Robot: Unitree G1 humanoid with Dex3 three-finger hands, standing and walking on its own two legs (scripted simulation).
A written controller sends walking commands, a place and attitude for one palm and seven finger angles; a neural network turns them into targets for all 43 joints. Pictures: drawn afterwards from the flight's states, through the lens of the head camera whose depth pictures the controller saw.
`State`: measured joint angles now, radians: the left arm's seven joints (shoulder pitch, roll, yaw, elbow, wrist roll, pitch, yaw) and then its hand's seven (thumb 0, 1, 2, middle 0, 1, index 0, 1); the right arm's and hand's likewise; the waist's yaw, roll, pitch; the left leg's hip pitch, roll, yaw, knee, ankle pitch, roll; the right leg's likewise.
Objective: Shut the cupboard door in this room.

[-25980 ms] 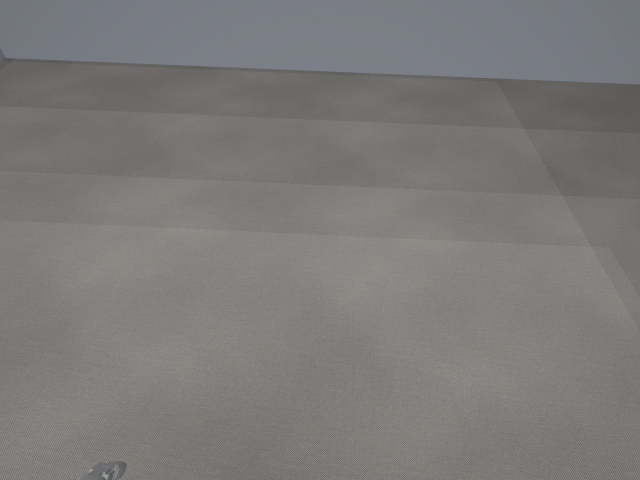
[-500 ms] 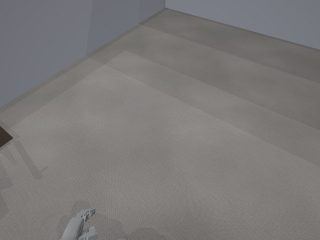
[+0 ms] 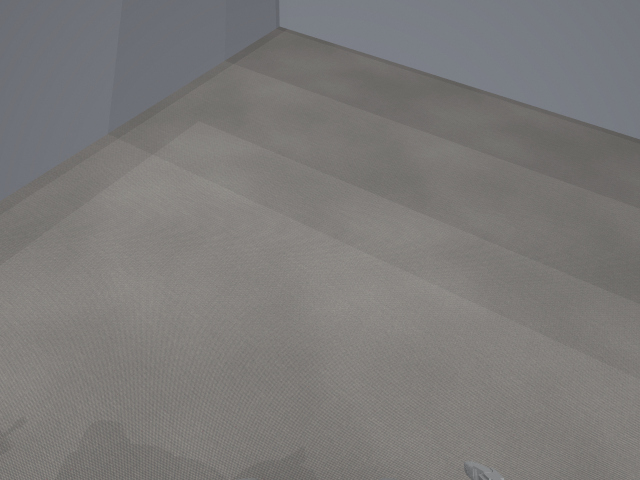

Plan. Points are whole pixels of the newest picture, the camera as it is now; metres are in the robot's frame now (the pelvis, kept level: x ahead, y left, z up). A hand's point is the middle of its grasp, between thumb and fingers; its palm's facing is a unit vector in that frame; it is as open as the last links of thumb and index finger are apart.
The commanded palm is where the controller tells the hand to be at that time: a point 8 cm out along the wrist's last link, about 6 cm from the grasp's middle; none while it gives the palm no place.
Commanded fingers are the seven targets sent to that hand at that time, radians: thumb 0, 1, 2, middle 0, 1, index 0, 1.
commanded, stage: walk around to get in front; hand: left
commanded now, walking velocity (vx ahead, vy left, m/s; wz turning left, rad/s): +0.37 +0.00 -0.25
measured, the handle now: out of the picture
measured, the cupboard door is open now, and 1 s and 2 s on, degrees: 80 80 80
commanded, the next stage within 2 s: walk to a spot facing it in 2.00 s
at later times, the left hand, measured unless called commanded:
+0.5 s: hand (281, 353) +0.33 +0.09 -0.15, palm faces -0.10 -0.97 -0.20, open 7.3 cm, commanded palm none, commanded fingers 0.00 0.90 0.90 -0.20 -0.30 -0.20 -0.30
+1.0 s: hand (261, 322) +0.39 +0.14 -0.18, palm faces -0.06 -0.99 -0.14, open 7.4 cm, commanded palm none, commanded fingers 0.00 0.90 0.90 -0.20 -0.30 -0.20 -0.30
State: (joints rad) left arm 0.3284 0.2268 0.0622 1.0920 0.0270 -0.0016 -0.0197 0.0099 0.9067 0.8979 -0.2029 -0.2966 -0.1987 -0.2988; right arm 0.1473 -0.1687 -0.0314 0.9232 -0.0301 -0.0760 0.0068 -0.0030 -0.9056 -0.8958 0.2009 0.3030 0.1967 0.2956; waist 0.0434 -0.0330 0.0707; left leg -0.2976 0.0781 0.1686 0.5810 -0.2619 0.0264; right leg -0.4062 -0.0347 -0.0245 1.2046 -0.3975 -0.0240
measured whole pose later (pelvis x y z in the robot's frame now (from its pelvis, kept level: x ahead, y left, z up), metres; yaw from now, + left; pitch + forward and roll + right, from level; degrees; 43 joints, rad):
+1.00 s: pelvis +0.41 -0.04 +0.00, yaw -7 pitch -1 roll -1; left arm 0.33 0.17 0.04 1.15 0.03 -0.02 -0.01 0.01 0.91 0.90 -0.20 -0.30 -0.20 -0.30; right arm 0.17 -0.16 -0.05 1.00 -0.03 -0.08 0.01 0.00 -0.91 -0.90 0.20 0.30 0.19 0.30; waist 0.03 -0.03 0.07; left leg -0.26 0.07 0.19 0.54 -0.25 0.04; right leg -0.41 -0.08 -0.07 1.17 -0.38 -0.01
